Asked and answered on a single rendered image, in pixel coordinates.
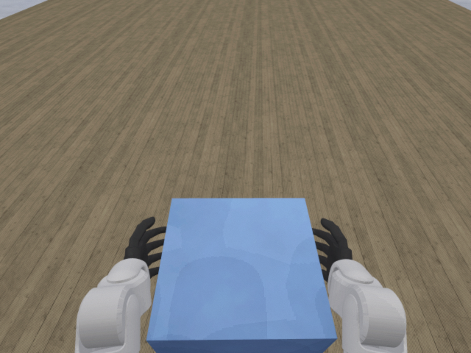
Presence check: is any left robot hand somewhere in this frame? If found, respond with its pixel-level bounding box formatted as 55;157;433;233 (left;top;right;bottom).
124;217;166;279

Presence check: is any robot right forearm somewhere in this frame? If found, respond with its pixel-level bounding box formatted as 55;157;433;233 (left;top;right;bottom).
327;259;408;353

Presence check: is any right robot hand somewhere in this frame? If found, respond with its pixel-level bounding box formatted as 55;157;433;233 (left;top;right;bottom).
312;218;353;282

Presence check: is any robot left forearm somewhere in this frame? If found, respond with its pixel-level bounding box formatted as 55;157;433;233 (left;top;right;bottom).
75;258;152;353

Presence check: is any carton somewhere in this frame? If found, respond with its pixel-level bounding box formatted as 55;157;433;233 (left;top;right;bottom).
146;198;337;353

